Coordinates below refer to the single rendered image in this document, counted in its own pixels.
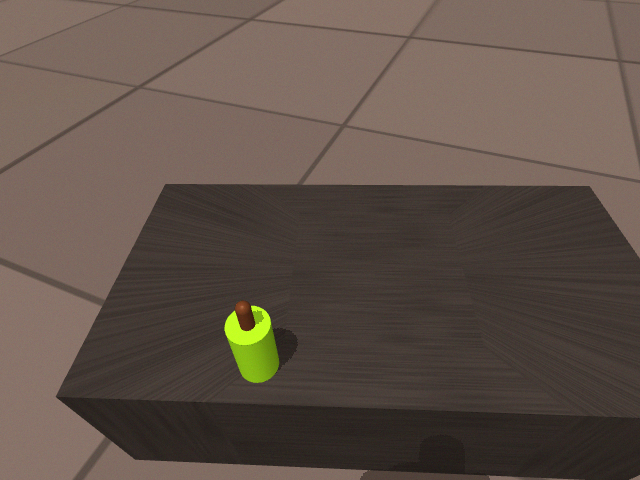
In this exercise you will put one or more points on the bottle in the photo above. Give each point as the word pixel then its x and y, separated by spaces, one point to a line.
pixel 251 338

